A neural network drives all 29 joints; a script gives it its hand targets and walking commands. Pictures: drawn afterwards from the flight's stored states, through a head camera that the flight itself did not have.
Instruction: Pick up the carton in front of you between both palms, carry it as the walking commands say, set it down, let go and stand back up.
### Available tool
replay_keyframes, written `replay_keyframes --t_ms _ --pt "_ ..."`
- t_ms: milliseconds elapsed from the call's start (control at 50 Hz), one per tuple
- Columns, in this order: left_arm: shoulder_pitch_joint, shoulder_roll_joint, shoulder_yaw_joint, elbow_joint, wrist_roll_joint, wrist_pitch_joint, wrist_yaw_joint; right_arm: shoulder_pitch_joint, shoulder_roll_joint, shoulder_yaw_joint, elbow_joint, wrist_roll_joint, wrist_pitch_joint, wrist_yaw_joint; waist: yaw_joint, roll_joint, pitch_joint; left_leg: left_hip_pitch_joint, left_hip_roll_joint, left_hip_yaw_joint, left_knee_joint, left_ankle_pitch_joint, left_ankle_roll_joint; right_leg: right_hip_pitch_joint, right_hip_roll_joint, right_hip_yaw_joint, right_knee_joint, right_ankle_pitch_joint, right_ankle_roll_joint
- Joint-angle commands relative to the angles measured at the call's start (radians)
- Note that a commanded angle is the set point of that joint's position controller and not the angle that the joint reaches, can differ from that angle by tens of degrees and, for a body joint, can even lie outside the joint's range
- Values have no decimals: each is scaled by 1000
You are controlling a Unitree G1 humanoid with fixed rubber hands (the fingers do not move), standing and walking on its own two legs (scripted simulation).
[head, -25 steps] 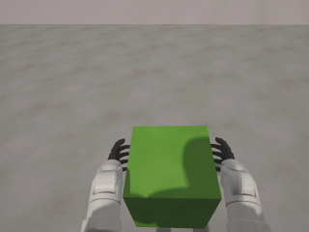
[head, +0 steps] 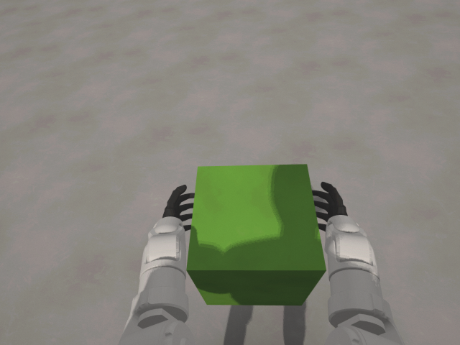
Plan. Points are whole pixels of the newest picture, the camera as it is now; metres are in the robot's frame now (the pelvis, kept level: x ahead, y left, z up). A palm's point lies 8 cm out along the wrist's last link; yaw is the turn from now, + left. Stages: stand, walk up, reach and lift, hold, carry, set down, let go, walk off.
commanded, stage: set down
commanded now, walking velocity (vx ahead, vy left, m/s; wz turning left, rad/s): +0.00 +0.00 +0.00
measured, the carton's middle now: (252, 240) +0.33 -0.01 -0.07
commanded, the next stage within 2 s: none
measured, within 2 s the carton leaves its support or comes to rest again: neither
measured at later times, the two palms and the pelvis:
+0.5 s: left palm (196, 247) +0.37 +0.13 -0.19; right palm (319, 251) +0.35 -0.17 -0.19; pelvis -0.04 +0.02 -0.12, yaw +0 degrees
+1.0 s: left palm (210, 257) +0.41 +0.11 -0.35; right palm (311, 268) +0.37 -0.18 -0.35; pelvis -0.06 +0.01 -0.25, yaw +2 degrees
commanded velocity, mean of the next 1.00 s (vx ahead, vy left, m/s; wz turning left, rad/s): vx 0.00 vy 0.00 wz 0.00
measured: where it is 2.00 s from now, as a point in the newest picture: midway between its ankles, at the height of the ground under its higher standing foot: outside the picture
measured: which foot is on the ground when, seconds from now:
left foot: down 0.00-1.00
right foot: down 0.00-1.00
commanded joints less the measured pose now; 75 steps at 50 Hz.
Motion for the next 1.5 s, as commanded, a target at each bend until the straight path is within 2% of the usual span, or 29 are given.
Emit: replay_keyframes --t_ms 0,100,180,240,280,400,480,620,820,960,1120,1280,1480 --pt "-366 -649 -334 79 -117 -122 -141 -348 623 335 83 119 -130 147 -6 -34 -274 -300 -86 42 -56 126 31 172 48 35 35 233 22" --pt "-411 -723 -490 57 -194 -311 -115 -399 685 485 87 184 -323 148 -12 -22 -567 -431 -108 39 84 289 2 73 66 38 201 413 16" --pt "-459 -775 -651 22 -265 -402 -80 -449 727 627 56 251 -418 138 -24 -26 -880 -521 -120 43 224 411 -25 -12 78 36 354 531 26" --pt "-486 -793 -737 -21 -310 -421 -51 -470 729 687 17 288 -437 132 -33 -19 -1064 -546 -124 45 312 452 -37 -128 89 15 436 510 39" --pt "-504 -795 -760 -31 -326 -413 -40 -480 719 690 12 295 -430 131 -41 -12 -1098 -581 -127 46 354 405 -39 -236 95 2 471 427 41" --pt "-588 -798 -699 46 -318 -337 -54 -563 721 615 84 270 -359 147 -49 10 -968 -797 -137 67 421 60 -31 -500 102 -26 542 101 31" --pt "-663 -792 -639 105 -313 -306 -68 -626 742 572 138 260 -320 150 -51 0 -949 -927 -146 82 484 -38 -22 -592 101 -31 597 19 33" --pt "-773 -750 -581 166 -316 -311 -75 -716 757 544 176 270 -310 121 -45 -33 -1031 -1123 -164 111 636 -51 -15 -680 105 -29 720 37 54" --pt "-897 -708 -619 180 -370 -334 -60 -832 728 583 138 326 -331 63 -57 -42 -1168 -1299 -185 142 829 -67 -17 -763 113 -41 890 54 79" --pt "-982 -675 -631 203 -397 -338 -43 -921 682 580 124 356 -338 44 -73 -29 -1197 -1381 -192 155 936 -90 -18 -854 114 -62 996 39 85" --pt "-1076 -633 -610 261 -402 -335 -21 -1021 616 529 142 370 -341 50 -88 -5 -1191 -1443 -192 161 1038 -104 -14 -994 108 -91 1109 25 87" --pt "-1173 -589 -594 316 -411 -334 -3 -1115 537 468 165 380 -346 69 -118 26 -1179 -1480 -187 159 1136 -93 -10 -1125 92 -115 1217 25 84" --pt "-1301 -536 -630 350 -458 -342 7 -1239 462 448 188 434 -358 86 -153 56 -1189 -1500 -173 155 1260 -46 -8 -1200 66 -129 1347 68 84"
